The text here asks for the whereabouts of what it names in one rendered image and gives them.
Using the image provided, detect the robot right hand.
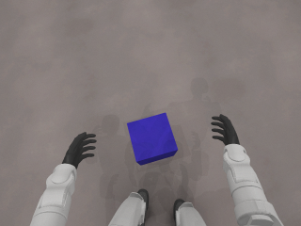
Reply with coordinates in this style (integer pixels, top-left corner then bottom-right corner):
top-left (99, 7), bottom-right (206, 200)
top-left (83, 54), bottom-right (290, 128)
top-left (211, 114), bottom-right (240, 146)

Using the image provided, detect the right robot shin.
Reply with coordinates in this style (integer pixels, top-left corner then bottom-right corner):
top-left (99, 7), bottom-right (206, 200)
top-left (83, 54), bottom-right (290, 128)
top-left (179, 202), bottom-right (194, 209)

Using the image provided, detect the robot left forearm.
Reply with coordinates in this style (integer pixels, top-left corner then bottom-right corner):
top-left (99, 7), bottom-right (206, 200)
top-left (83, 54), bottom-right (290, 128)
top-left (30, 163), bottom-right (77, 226)

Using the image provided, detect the robot left hand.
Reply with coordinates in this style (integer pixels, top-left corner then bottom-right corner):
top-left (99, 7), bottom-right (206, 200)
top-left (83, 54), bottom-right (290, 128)
top-left (62, 132), bottom-right (97, 169)

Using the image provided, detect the robot right forearm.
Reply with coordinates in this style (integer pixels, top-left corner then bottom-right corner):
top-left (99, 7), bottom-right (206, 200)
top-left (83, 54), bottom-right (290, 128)
top-left (222, 143), bottom-right (284, 226)

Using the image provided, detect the carton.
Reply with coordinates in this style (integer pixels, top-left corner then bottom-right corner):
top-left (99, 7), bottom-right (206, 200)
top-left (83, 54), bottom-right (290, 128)
top-left (127, 112), bottom-right (178, 166)

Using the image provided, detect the left robot shin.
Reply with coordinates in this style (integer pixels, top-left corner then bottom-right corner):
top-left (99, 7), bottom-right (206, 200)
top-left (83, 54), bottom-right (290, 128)
top-left (129, 192), bottom-right (143, 224)

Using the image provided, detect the robot shin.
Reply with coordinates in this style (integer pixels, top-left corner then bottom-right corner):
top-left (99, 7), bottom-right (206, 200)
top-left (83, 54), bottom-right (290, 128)
top-left (179, 202), bottom-right (194, 209)
top-left (129, 192), bottom-right (143, 224)

